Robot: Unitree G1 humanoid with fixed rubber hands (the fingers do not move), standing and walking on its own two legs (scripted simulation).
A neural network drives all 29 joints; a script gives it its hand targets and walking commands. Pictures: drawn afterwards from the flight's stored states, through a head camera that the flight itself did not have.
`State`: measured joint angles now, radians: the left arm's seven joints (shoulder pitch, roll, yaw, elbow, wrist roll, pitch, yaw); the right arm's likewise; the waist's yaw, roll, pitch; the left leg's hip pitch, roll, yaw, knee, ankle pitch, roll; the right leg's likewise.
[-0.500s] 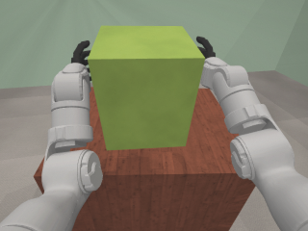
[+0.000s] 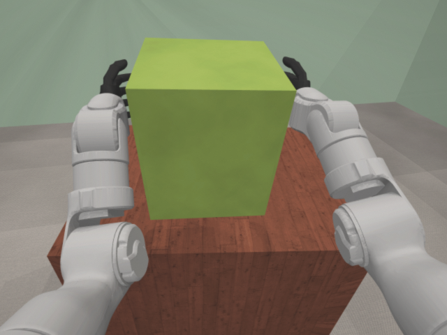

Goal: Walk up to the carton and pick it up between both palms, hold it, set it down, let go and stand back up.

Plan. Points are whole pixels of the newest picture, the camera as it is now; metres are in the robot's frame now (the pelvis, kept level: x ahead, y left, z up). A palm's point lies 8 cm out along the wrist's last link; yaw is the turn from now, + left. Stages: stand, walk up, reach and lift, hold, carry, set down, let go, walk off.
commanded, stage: hold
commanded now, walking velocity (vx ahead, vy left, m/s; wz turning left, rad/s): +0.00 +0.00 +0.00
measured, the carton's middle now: (207, 129) +0.38 +0.01 +0.25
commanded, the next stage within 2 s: none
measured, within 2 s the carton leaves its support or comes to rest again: neither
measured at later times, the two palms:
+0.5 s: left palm (116, 106) +0.37 +0.16 +0.30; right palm (300, 100) +0.37 -0.14 +0.31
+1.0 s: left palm (115, 107) +0.37 +0.16 +0.29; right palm (297, 99) +0.37 -0.14 +0.31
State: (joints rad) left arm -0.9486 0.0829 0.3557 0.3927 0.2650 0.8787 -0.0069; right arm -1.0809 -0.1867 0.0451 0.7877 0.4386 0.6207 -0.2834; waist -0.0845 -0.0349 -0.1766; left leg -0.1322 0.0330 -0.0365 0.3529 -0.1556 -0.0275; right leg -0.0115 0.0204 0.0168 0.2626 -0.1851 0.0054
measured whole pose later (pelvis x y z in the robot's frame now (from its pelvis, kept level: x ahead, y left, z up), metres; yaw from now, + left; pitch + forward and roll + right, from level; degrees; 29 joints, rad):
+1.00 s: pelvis +0.00 +0.00 +0.00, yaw +0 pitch -4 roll -1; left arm -0.95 0.08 0.36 0.41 0.26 0.87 0.00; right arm -1.10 -0.20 0.06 0.82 0.45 0.62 -0.28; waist -0.08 -0.03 -0.18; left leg -0.14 0.03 -0.04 0.36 -0.16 -0.03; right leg -0.01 0.03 0.03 0.26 -0.18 0.00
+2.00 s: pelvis +0.00 +0.00 +0.00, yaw +0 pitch -3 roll -1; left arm -0.97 0.08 0.37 0.44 0.26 0.86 0.01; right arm -1.12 -0.20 0.06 0.83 0.44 0.63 -0.28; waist -0.07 -0.03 -0.19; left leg -0.14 0.03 -0.05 0.35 -0.16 -0.03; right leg -0.02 0.03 0.04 0.26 -0.18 0.00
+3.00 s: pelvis +0.00 +0.00 +0.00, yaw +0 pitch -3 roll -1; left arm -0.97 0.08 0.36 0.43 0.25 0.86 0.01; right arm -1.09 -0.20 0.07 0.80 0.44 0.63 -0.28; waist -0.08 -0.02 -0.19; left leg -0.15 0.03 -0.06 0.36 -0.16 -0.03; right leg -0.03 0.03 0.04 0.26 -0.18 0.00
